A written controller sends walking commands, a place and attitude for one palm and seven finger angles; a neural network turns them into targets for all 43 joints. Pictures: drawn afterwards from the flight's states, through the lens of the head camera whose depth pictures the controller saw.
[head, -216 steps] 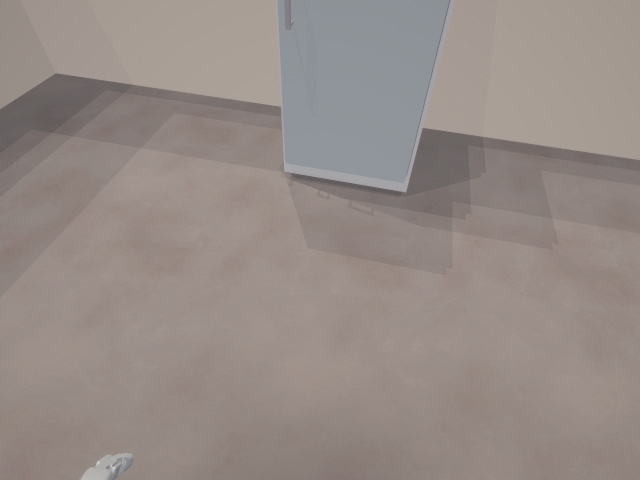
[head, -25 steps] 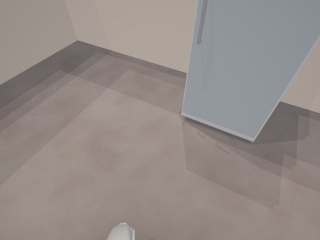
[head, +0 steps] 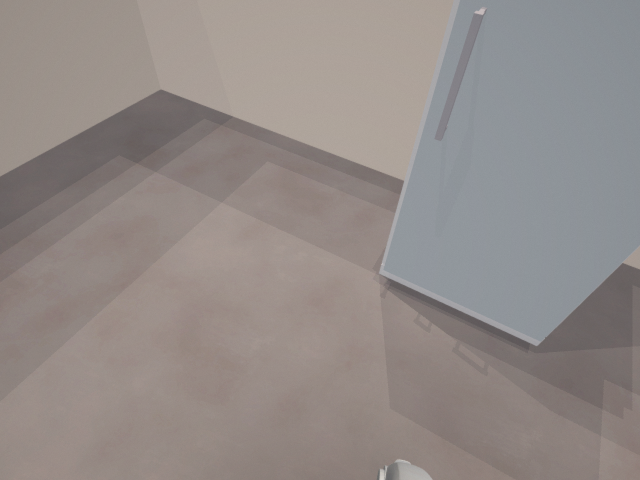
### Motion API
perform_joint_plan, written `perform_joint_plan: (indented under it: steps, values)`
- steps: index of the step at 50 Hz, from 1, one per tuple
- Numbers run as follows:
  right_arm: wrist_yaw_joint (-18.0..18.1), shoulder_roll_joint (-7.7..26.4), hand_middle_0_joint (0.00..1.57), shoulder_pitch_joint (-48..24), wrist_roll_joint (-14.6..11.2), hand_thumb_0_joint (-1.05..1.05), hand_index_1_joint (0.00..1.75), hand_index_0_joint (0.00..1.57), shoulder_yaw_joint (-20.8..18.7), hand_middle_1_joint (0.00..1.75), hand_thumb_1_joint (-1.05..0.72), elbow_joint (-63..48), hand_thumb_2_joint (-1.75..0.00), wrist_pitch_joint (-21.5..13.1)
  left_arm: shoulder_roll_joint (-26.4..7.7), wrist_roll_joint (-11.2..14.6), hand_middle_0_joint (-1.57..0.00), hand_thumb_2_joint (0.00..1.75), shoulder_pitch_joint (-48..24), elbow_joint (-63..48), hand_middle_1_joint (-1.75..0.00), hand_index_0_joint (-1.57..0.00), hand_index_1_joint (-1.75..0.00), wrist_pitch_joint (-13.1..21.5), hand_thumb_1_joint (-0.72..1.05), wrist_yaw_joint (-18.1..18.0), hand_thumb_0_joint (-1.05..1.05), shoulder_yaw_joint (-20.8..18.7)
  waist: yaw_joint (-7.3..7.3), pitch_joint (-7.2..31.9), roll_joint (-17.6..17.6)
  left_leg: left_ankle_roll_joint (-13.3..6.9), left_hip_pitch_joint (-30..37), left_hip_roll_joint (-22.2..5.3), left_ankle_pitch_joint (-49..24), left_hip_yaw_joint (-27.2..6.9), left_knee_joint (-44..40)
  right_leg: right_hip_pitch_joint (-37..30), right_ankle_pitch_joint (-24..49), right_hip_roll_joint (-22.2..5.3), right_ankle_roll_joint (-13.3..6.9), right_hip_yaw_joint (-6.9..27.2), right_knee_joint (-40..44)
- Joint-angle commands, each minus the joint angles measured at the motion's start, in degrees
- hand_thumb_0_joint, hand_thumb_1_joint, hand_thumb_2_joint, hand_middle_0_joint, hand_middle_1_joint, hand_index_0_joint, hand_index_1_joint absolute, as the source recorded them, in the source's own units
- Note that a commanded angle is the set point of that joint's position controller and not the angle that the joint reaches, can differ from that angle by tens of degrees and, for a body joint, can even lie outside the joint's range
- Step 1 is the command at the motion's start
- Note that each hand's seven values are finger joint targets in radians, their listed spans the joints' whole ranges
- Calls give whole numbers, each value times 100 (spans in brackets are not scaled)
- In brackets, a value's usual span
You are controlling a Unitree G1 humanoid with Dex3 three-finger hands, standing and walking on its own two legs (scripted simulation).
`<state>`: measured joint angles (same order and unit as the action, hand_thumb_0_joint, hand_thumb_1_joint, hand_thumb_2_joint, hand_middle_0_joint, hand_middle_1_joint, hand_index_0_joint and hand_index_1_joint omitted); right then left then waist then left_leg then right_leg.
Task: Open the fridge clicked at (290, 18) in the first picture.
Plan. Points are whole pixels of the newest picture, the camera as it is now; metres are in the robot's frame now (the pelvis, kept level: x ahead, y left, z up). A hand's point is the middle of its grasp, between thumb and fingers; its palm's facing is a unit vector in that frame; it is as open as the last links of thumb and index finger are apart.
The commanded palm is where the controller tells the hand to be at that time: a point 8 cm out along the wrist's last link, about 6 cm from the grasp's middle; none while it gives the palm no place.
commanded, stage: walk to a spot facing it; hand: left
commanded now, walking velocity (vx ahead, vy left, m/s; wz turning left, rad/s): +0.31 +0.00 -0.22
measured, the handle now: (458, 80) +0.91 -0.24 +0.09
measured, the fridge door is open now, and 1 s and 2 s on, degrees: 0 0 0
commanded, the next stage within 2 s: turn to face it in 0.10 s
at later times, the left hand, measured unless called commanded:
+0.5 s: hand (251, 418) +0.24 +0.12 -0.17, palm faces -0.11 -0.96 -0.25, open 7.2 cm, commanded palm none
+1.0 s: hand (244, 367) +0.32 +0.15 -0.18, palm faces -0.33 -0.92 -0.23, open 7.4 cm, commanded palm none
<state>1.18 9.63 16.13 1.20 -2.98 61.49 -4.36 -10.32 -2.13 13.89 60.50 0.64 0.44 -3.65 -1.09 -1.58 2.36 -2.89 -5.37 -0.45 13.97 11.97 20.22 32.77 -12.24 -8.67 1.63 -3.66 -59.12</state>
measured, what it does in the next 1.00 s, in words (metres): walks ahead, turning right: right foot, then left foot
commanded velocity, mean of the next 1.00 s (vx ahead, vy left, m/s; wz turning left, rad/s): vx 0.05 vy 0.00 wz -0.36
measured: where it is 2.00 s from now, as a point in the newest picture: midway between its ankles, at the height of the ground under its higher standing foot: (363, 438)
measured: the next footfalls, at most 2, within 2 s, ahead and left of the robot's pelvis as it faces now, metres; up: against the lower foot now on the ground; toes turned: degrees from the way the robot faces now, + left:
right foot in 0.22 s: +0.25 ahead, -0.16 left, +0.00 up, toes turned -12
left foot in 0.68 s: +0.28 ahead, +0.07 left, +0.00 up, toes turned -9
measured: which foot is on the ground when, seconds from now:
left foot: down 0.00-0.22, up 0.24-0.66, down 0.68-1.00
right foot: up 0.00-0.20, down 0.22-0.68, up 0.70-1.00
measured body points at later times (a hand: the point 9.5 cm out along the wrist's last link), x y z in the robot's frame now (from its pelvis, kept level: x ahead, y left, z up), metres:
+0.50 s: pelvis +0.16 -0.06 -0.01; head +0.19 -0.08 +0.44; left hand +0.25 +0.17 -0.15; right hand +0.19 -0.30 -0.17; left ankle +0.20 +0.09 -0.68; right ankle +0.21 -0.16 -0.74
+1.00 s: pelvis +0.20 -0.03 +0.00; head +0.24 -0.03 +0.44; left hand +0.34 +0.20 -0.16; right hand +0.16 -0.27 -0.15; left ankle +0.24 +0.08 -0.74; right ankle +0.13 -0.14 -0.70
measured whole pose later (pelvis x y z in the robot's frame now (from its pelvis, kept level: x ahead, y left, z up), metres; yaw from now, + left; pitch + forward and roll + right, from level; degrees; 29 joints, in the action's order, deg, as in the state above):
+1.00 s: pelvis +0.20 -0.03 +0.00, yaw -22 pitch +1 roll -1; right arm 1.6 9.4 12.3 1.7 -2.1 55.9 0.1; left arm -13.2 -1.5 11.9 56.4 -3.8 0.3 -4.6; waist 0.2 -3.6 0.7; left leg -0.2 -12.7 -6.0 14.5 12.0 27.0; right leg 22.0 -25.4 -2.9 3.4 -2.2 -49.8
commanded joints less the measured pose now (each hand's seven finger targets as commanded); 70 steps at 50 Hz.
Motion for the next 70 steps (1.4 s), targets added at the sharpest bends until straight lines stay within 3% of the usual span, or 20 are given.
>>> perform_joint_plan:
  steps: [1,6,9,10,12,13,19,31,33,34,35,37,41,49,52,53,55,57,61,70]
  values:
    - [-7,586,20,570,-8,0,30,20,-108,30,-90,-55,-90,-70,-84,34,-20,90,-223,-382,-30,-20,-30,-2,90,99,0,-13,159,-558,-880,-529,30,-1542,-1064,-750,-1180,266,419,-39,45,-99,1024]
    - [-6,683,20,908,59,0,30,20,-121,30,-90,141,-90,-4,-141,55,-20,90,-782,-598,-30,-20,-30,76,90,94,0,2,307,-652,-923,-434,421,-1724,-1975,-562,-657,-179,171,240,-183,-298,2178]
    - [-12,759,20,882,36,0,30,20,-101,30,-90,193,-90,42,-348,32,-20,90,120,-321,-30,-20,-30,179,90,73,0,-42,-133,-132,-620,-222,266,-1493,-3135,-296,705,-1783,304,696,-360,-624,2858]
    - [-31,712,20,793,-8,0,30,20,-79,30,-90,172,-90,21,-591,5,-20,90,884,-72,-30,-20,-30,258,90,41,0,-101,-490,330,-380,-22,-281,-1256,-2958,-140,1761,-2975,858,535,-444,-387,3045]
    - [-17,377,20,1040,-109,0,30,20,-2,30,-90,-58,-90,24,-1596,128,-20,90,1789,168,-30,-20,-30,320,90,-64,0,-270,-499,1490,1432,458,-2207,-137,2094,-271,4866,-4740,4148,-1793,-1527,2632,3537]
    - [42,468,20,857,-108,0,30,20,-40,30,-90,-43,-90,73,-1477,181,-20,90,1431,85,-30,-20,-30,286,90,-108,0,-256,-446,1233,827,423,-2292,-390,2028,-849,5248,-4274,4339,-1683,-1735,2326,3638]
    - [14,219,20,554,-24,0,30,20,-42,30,-90,-113,-90,452,-830,111,-20,90,-162,-391,-30,-20,-30,200,90,-175,0,-116,333,267,275,685,-1786,-741,788,-922,4375,-1563,2789,-675,-1077,896,4220]
    - [54,496,20,-260,-75,0,30,20,-58,30,-90,-811,-90,419,-1102,89,-20,90,-205,-704,-30,-20,-30,-120,90,-113,0,-310,153,472,601,687,-869,-279,428,-855,1375,-1508,825,-324,-990,1920,3858]
    - [110,846,20,111,-60,0,30,20,-108,30,-90,-733,-90,335,-798,169,-20,90,-252,-823,-30,-20,-30,-192,90,-92,0,-236,339,552,-438,512,367,-895,10,-1363,-61,-632,46,360,-487,1384,3019]
    - [99,1378,20,107,-1,0,30,20,-207,30,-90,-855,-90,337,-479,207,-20,90,-161,-920,-30,-20,-30,-208,90,-38,0,-189,317,401,-2117,90,309,-2257,-204,-2847,-653,79,-1488,1056,-106,564,1724]
    - [98,1455,20,-127,35,0,30,20,-200,30,-90,-973,-90,415,-653,129,-20,90,-273,-968,-30,-20,-30,-241,90,-41,0,-222,297,-24,-1948,-387,-562,-2713,-196,-3047,-857,-35,-2017,925,-4,490,635]
    - [114,1047,20,-783,42,0,30,20,-95,30,-90,-1136,-90,389,-783,27,-20,90,22,-769,-30,-20,-30,-327,90,8,0,-335,-28,-160,-1406,-302,-1020,-2088,63,-2210,-904,-179,-1376,791,56,558,-375]
    - [131,906,20,-622,18,0,30,20,-63,30,-90,-1105,-90,326,-609,66,-20,90,160,-708,-30,-20,-30,-322,90,39,0,-257,1,156,-1167,-279,-341,-1607,-1685,-1146,-383,-83,-899,692,188,381,-693]
    - [74,1097,20,137,39,0,30,20,-218,30,-90,-681,-90,399,-409,96,-20,90,-455,-904,-30,-20,-30,-284,90,-3,0,-72,411,329,-1448,-499,274,-1901,-2968,-1033,166,-881,-1448,666,139,-89,1582]
    - [34,1177,20,41,19,0,30,20,-232,30,-90,-612,-90,424,-416,102,-20,90,35,-715,-30,-20,-30,-170,90,1,0,-61,155,677,-1276,-204,64,-1777,-2071,-836,608,-1925,-413,773,18,-273,3140]
    - [7,1101,20,-6,-13,0,30,20,-220,30,-90,-601,-90,429,-571,78,-20,90,314,-586,-30,-20,-30,-123,90,1,0,-84,24,765,-896,56,-382,-1548,-1103,-629,955,-2594,97,685,-39,-175,3765]
    - [-67,398,20,-492,-43,0,30,20,-4,30,-90,-944,-90,415,-1490,53,-20,90,817,-379,-30,-20,-30,-14,90,-99,0,-224,-333,484,1475,633,-2960,-513,2301,-153,2932,-3763,703,-1359,-979,2420,4488]
    - [-88,625,20,-721,27,0,30,20,-54,30,-90,-907,-90,482,-1209,82,-20,90,752,-345,-30,-20,-30,32,90,-165,0,-168,-311,-47,1207,513,-3177,-704,1760,-955,3795,-2958,-247,-1155,-1262,2176,4715]
    - [-182,524,20,-289,64,0,30,20,-71,30,-90,-536,-90,417,-748,95,-20,90,336,-331,-30,-20,-30,166,90,-147,0,-22,65,-334,496,619,-2889,-726,653,-775,3773,-2633,284,-612,-1028,1168,4633]
    - [-260,376,20,-586,-10,0,30,20,-52,30,-90,-659,-90,271,-922,54,-20,90,660,-9,-30,-20,-30,267,90,-115,0,-70,-16,-432,581,473,-2194,-562,455,-615,2009,-2647,75,-689,-1164,1121,4656]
